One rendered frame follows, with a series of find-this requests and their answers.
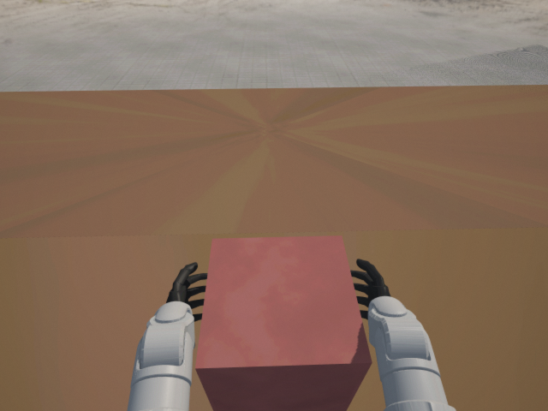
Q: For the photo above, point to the robot left hand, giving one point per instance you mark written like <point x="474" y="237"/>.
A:
<point x="180" y="291"/>

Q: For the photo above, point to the robot right hand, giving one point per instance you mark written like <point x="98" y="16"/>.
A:
<point x="375" y="287"/>

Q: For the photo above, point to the carton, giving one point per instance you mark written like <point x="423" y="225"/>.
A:
<point x="281" y="328"/>

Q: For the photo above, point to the left robot forearm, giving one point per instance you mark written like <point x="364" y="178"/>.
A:
<point x="162" y="373"/>

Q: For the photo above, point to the right robot forearm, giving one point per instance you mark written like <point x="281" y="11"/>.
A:
<point x="406" y="363"/>

